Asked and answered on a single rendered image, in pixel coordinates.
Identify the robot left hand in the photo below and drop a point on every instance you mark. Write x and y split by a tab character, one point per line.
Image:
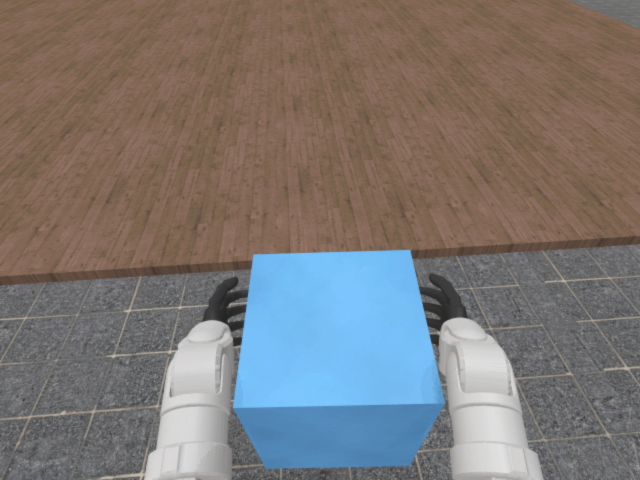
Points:
218	303

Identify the left robot forearm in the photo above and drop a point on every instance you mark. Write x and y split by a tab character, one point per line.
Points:
192	440

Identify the right robot forearm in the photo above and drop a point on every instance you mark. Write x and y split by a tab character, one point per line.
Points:
490	441

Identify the robot right hand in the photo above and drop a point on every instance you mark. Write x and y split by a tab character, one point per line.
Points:
448	298

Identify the carton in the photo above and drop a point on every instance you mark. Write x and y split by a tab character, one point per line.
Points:
336	366

